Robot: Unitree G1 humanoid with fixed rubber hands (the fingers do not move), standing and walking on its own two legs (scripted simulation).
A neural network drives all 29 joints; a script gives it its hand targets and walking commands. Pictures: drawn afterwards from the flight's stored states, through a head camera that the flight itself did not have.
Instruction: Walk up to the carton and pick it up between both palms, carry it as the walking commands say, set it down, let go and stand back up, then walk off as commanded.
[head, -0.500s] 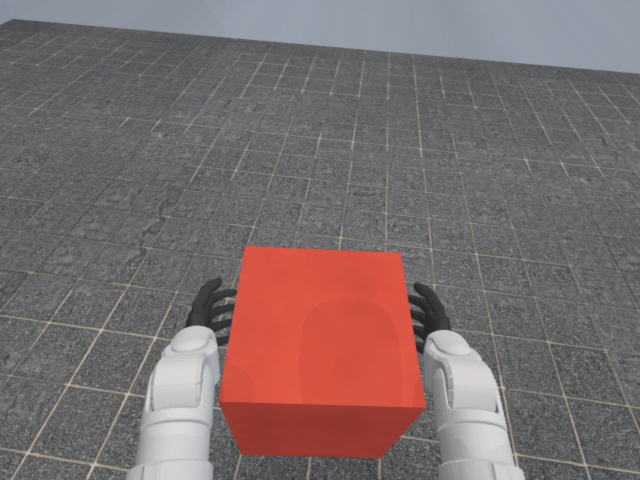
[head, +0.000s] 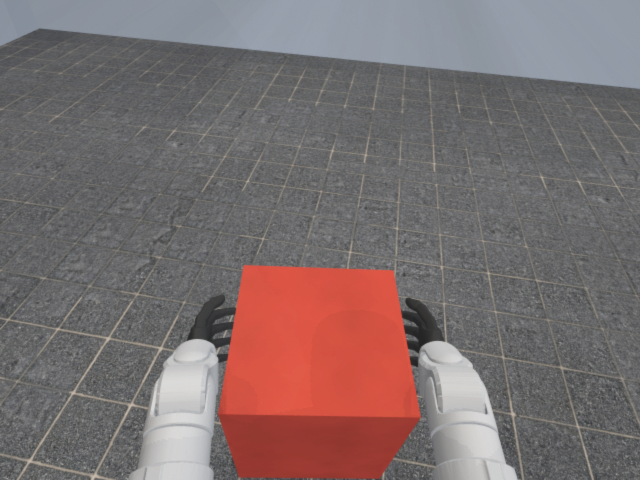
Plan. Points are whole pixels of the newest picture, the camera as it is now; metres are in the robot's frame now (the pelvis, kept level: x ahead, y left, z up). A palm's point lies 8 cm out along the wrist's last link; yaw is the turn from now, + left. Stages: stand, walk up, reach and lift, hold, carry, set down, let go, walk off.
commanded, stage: set down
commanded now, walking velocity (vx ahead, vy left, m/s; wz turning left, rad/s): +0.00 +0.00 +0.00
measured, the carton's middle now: (314, 376) +0.28 +0.04 -0.06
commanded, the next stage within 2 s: none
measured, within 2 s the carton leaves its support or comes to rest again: neither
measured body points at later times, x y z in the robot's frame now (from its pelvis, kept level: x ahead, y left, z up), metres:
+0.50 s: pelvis -0.04 +0.00 -0.03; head +0.07 +0.01 +0.41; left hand +0.28 +0.19 -0.08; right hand +0.32 -0.11 -0.08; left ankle +0.03 +0.13 -0.74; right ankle +0.01 -0.11 -0.74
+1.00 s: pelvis -0.06 +0.02 -0.11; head +0.13 +0.03 +0.30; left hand +0.33 +0.20 -0.17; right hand +0.36 -0.10 -0.17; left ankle +0.03 +0.13 -0.74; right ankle +0.01 -0.11 -0.74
